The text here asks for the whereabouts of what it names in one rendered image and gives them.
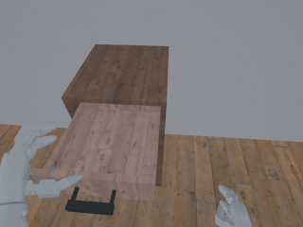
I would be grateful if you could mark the handle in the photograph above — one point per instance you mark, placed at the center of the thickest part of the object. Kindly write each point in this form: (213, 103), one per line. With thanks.
(91, 207)

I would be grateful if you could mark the robot left forearm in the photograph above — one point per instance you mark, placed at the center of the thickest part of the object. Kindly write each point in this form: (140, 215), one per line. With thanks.
(12, 214)

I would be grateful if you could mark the drawer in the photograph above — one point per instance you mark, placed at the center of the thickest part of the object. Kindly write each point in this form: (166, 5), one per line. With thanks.
(113, 147)

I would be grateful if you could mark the cabinet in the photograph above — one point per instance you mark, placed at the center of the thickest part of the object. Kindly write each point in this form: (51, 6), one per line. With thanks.
(124, 74)

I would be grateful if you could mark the right robot hand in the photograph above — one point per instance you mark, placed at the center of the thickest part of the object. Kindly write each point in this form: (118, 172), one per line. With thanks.
(235, 214)

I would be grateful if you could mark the left robot hand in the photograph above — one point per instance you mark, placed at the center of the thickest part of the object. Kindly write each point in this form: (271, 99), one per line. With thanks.
(15, 167)

